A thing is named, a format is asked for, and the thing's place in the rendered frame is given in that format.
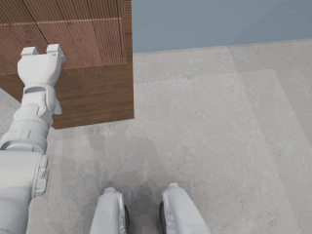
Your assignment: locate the left robot forearm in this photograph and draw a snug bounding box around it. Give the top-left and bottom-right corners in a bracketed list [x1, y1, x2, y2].
[0, 83, 56, 155]

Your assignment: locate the robot right shin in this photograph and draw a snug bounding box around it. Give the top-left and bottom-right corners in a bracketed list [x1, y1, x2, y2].
[164, 183, 178, 234]

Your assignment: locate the robot left thigh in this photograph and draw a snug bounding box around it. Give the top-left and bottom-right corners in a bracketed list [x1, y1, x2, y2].
[90, 191, 125, 234]

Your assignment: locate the left robot upper arm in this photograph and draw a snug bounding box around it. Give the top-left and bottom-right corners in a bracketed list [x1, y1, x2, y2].
[0, 150, 49, 234]

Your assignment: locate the cabinet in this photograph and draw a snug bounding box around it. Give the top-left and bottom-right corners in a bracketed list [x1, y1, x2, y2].
[0, 0, 135, 130]

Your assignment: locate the drawer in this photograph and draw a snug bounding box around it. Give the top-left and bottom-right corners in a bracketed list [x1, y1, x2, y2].
[0, 18, 126, 74]

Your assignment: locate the robot left hand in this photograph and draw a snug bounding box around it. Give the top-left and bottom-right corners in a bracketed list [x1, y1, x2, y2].
[18, 44, 65, 115]

